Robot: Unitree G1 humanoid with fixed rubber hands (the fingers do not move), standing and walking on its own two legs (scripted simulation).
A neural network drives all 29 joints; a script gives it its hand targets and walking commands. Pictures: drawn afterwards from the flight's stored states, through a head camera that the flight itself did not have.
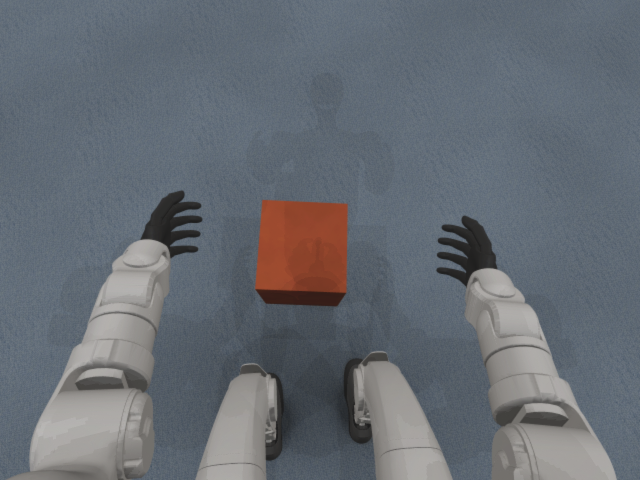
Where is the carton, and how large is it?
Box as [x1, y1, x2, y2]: [255, 200, 347, 305]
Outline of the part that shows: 262,200 255,289 266,303 337,305 344,295 346,287 347,204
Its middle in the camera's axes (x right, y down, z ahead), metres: -0.04 +0.04 +0.99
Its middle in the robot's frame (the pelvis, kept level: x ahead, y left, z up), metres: +0.48 +0.00 -0.56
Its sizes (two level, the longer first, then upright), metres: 0.210 0.200 0.250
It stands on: the floor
